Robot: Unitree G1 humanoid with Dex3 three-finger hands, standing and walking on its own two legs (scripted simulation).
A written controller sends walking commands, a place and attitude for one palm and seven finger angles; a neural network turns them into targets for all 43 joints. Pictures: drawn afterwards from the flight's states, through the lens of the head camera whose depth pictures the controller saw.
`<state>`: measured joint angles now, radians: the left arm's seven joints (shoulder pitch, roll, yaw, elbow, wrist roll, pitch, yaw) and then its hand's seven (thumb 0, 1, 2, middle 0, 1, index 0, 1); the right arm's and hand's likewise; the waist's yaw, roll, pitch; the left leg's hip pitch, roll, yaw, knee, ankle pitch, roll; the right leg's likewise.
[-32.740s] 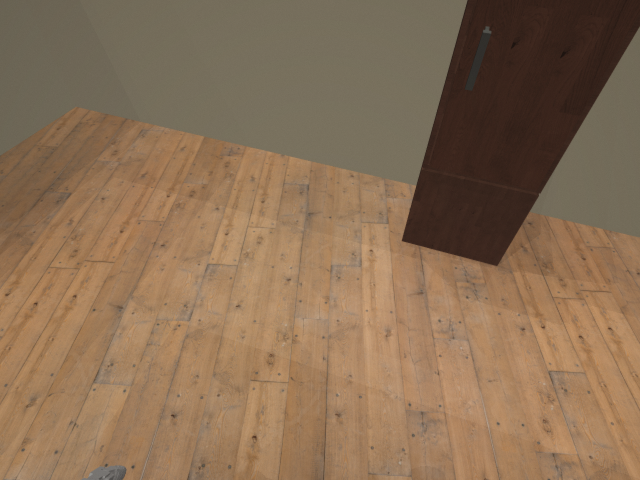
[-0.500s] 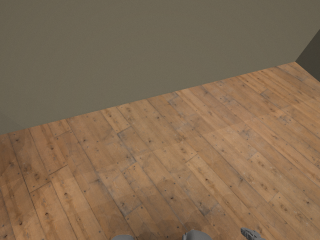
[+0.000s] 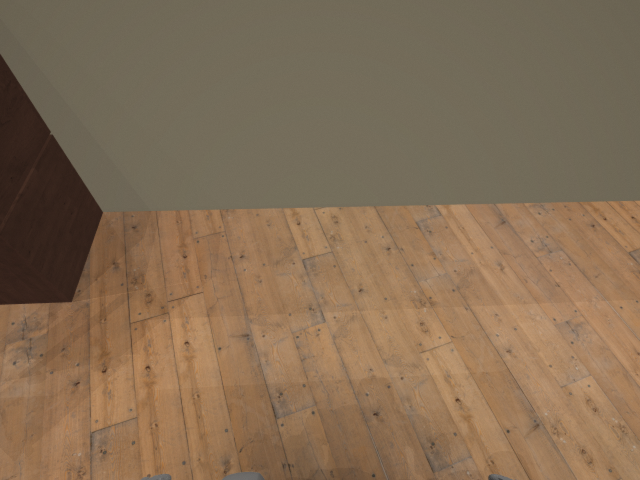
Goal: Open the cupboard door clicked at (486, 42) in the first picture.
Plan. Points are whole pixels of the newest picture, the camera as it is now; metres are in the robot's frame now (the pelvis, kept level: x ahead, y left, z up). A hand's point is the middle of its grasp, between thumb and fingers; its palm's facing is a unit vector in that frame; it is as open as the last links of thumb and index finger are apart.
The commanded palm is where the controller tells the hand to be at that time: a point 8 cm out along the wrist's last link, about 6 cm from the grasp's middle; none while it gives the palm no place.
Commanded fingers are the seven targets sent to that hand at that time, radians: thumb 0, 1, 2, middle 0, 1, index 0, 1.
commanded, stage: turn to face it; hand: left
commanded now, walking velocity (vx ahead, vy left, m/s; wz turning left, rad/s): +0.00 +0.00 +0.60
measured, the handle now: out of the picture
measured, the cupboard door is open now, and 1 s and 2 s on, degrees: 47 47 47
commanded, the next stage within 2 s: take the last steps up to it in 1.34 s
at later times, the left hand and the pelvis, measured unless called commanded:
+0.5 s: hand out of the picture +0.03 +0.18 -0.15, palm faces +0.30 -0.92 -0.27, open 7.4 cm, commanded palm none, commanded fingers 0.00 0.90 0.90 -0.20 -0.30 -0.20 -0.30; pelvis +0.01 -0.04 +0.01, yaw +18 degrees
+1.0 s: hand out of the picture +0.01 +0.20 -0.15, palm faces +0.57 -0.77 -0.29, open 7.4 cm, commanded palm none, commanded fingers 0.00 0.90 0.90 -0.20 -0.30 -0.20 -0.30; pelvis +0.04 -0.05 +0.00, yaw +35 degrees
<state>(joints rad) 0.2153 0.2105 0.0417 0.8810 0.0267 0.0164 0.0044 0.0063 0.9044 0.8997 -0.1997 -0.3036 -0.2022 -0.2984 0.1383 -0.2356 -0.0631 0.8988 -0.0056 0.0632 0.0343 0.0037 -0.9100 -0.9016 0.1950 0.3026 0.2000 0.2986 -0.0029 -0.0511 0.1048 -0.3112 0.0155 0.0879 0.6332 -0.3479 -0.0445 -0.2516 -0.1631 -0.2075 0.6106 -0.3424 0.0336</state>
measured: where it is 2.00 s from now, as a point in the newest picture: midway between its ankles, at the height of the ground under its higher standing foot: outside the picture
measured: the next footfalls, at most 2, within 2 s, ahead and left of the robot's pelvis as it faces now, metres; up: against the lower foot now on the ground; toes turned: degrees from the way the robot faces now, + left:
left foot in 0.02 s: +0.04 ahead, +0.12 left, +0.00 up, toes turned +5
right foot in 0.32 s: +0.07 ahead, -0.14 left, +0.00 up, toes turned +8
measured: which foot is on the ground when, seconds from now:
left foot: up 0.00-0.00, down 0.02-0.32, up 0.34-0.64, down 0.66-1.00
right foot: down 0.00-0.00, up 0.02-0.30, down 0.32-0.66, up 0.68-1.00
